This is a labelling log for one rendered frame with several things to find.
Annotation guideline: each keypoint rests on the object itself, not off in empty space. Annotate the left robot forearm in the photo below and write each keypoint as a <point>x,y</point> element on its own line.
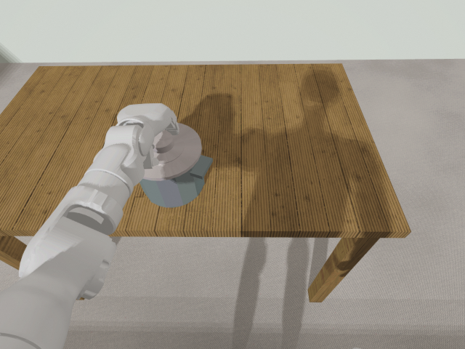
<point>97,201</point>

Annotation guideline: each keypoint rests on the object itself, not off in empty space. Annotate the left robot upper arm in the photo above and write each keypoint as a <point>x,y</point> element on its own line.
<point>71,263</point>

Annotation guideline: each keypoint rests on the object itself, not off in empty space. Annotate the knob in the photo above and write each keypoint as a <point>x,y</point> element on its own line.
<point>163,142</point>

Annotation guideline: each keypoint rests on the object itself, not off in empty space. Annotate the pot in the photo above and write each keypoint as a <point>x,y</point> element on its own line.
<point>180,190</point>

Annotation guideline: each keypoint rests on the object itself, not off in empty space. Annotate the lid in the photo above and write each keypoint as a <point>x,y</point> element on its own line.
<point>180,159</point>

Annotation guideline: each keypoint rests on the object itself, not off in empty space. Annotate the table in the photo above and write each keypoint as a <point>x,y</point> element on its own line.
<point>293,156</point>

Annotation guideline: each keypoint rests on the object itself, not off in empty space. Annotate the left robot hand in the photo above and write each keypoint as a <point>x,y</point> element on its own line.
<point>158,116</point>

